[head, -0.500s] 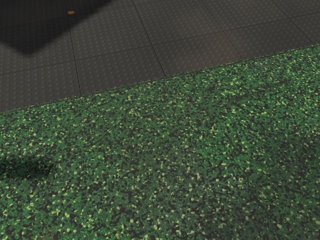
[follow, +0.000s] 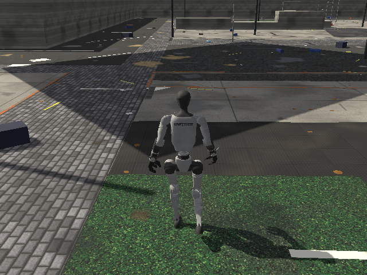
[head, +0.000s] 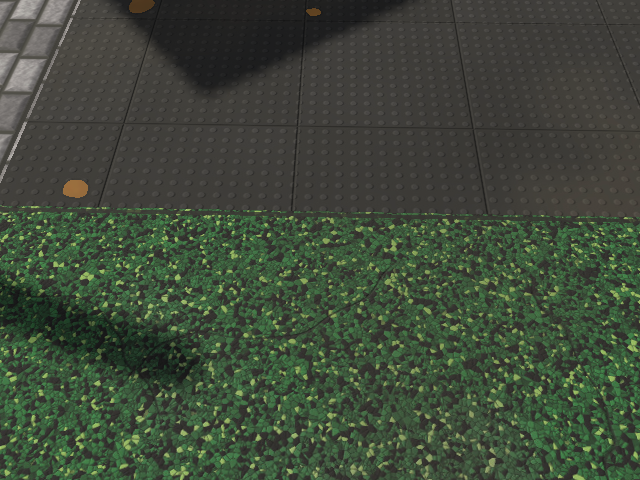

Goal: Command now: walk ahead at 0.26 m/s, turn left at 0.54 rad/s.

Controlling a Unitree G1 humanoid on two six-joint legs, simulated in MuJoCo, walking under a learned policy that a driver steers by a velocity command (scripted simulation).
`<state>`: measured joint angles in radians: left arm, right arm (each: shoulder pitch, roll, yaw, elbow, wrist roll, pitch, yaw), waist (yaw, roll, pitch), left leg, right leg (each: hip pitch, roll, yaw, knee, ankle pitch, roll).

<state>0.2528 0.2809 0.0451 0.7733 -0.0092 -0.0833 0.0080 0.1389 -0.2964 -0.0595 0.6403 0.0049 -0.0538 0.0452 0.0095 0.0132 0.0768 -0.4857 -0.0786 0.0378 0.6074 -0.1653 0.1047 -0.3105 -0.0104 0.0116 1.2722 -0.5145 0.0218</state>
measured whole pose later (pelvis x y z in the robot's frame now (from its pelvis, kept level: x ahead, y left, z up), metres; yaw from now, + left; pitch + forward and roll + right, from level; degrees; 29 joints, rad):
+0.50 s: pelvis +0.15 -0.05 +0.01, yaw +10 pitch +2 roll -1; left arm 0.16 0.23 0.02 0.72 0.02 -0.04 0.01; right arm 0.18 -0.26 -0.02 0.69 -0.02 0.01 -0.01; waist -0.01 0.04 0.00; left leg -0.26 -0.04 -0.10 0.59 -0.36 -0.01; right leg -0.37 0.02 0.01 0.55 -0.21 -0.01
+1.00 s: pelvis +0.22 -0.09 +0.01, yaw -4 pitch +3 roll +1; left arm 0.12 0.29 0.06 0.59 -0.03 -0.01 -0.05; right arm 0.36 -0.31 -0.08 0.74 0.02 -0.04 -0.01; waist -0.08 0.00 0.00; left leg -0.04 0.09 0.14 0.42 -0.42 -0.06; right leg -0.53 -0.05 -0.03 0.74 -0.30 -0.02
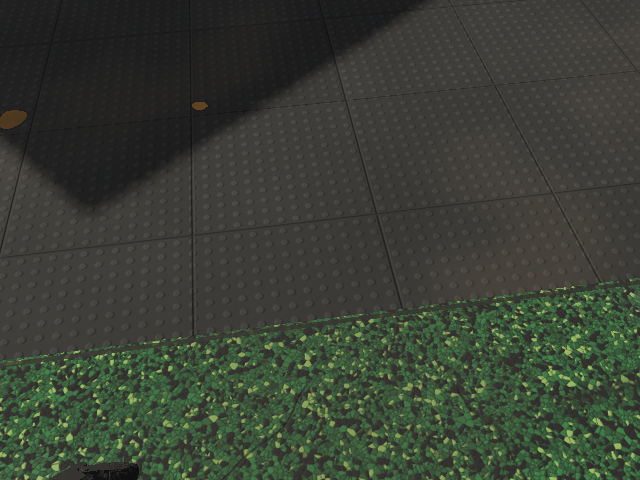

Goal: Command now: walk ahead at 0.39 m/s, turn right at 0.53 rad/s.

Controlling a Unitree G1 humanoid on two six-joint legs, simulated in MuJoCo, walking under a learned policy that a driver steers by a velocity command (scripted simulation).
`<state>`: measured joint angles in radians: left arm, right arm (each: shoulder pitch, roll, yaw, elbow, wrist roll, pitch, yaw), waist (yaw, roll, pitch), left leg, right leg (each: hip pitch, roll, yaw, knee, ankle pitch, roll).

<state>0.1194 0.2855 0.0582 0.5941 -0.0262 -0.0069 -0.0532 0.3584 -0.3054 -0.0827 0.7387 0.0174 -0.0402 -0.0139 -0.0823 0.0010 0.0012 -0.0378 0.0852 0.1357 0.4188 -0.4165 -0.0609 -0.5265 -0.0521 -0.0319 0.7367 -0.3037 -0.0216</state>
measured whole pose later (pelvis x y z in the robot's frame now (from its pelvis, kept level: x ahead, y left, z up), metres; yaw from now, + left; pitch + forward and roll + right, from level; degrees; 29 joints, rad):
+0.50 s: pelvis +0.23 -0.04 +0.01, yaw +2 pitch +2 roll -1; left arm 0.34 0.27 0.05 0.79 0.00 -0.08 0.00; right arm 0.14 -0.25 -0.04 0.70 0.02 -0.06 0.05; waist 0.06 0.04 0.01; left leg -0.68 0.06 -0.01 0.63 0.08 0.03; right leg 0.10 0.07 -0.11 0.19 -0.34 -0.06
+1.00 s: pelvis +0.52 -0.02 +0.01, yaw +19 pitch +3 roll +1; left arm 0.07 0.28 0.02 0.65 0.00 -0.10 -0.01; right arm 0.33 -0.30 -0.06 0.70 0.03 -0.04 -0.01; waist -0.08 -0.04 0.02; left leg -0.14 -0.11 -0.19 0.45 -0.34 0.05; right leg -0.57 -0.03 0.11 0.54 0.00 0.06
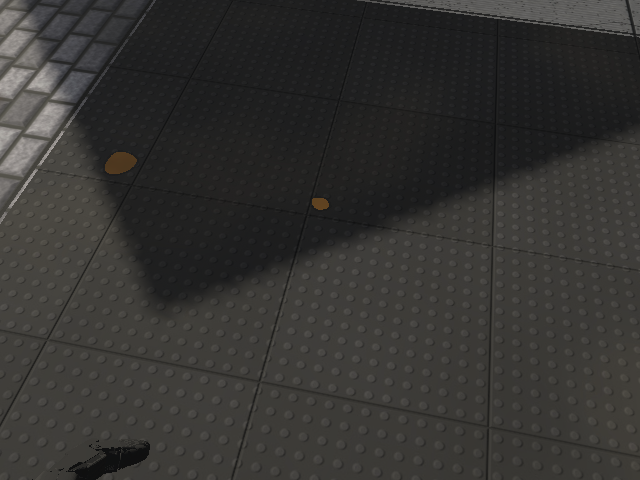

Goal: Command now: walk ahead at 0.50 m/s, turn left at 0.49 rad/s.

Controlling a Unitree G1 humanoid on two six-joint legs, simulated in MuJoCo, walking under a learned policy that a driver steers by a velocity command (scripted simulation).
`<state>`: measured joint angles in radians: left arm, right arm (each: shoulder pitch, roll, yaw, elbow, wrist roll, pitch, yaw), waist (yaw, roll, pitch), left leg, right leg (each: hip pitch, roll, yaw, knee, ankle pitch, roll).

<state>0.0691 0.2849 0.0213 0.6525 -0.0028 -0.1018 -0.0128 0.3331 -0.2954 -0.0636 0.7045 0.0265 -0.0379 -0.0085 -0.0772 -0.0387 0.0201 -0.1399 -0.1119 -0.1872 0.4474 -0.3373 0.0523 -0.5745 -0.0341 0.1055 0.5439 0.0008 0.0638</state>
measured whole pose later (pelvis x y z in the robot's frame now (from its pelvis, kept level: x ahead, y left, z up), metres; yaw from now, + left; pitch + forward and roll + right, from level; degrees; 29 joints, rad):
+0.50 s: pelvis +0.20 -0.02 +0.00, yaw -4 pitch +2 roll -1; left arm 0.32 0.30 0.07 0.78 -0.02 -0.01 0.03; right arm 0.06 -0.25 -0.03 0.64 -0.02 -0.04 -0.02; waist 0.08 0.00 0.02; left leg -0.37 -0.02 -0.06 0.47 -0.11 0.01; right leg -0.26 0.08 0.14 0.57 -0.37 -0.02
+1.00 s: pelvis +0.20 -0.06 +0.00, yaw -21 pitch +2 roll +2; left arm 0.20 0.29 0.06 0.63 0.01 0.03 0.00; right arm 0.13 -0.32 -0.09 0.74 0.00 0.03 -0.04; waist 0.00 0.04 0.05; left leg -0.50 0.03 0.00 1.03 -0.48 -0.05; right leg -0.32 0.02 0.03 0.55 -0.26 -0.05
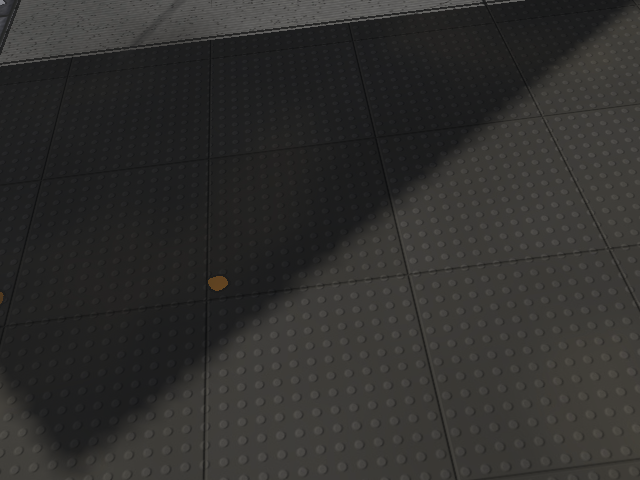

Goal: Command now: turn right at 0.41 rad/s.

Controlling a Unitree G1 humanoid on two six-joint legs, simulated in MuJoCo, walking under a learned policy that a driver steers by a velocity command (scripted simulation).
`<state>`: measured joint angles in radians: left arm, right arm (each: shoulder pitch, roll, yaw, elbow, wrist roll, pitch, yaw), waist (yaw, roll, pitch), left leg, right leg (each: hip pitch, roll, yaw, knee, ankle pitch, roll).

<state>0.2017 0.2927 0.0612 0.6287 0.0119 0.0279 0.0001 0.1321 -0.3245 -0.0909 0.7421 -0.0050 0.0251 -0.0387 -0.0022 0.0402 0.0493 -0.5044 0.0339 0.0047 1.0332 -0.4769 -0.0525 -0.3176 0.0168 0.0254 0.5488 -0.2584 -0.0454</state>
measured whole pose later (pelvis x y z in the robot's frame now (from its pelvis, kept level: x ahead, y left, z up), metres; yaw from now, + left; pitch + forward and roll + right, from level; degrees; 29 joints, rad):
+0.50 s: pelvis +0.00 +0.00 -0.01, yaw +4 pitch +0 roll +0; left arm 0.15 0.27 0.07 0.70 0.02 0.03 0.03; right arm 0.20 -0.29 -0.07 0.75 0.01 0.02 -0.02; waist 0.00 0.00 0.05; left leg -0.30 0.00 -0.10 0.60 -0.30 -0.03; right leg -0.29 0.03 -0.04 0.58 -0.29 -0.04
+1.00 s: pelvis -0.03 +0.05 +0.00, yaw +19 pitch +2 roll -1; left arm 0.17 0.32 0.09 0.74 0.00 0.04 0.04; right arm 0.15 -0.26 -0.05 0.66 -0.01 0.02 0.00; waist 0.01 -0.05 0.04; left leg -0.29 -0.01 0.02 0.52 -0.26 0.05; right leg -0.48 -0.06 -0.02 1.03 -0.48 0.07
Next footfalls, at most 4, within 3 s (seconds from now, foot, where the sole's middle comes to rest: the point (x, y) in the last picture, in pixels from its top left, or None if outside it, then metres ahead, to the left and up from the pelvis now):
0.30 left None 0.04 0.14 -0.77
0.86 left None -0.02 0.16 -0.77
1.38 right None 0.00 -0.06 -0.77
1.88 left None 0.17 0.17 -0.77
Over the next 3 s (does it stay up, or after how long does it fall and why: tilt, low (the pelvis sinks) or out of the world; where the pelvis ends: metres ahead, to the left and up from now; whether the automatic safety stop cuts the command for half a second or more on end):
stays up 0.64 0.10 -0.02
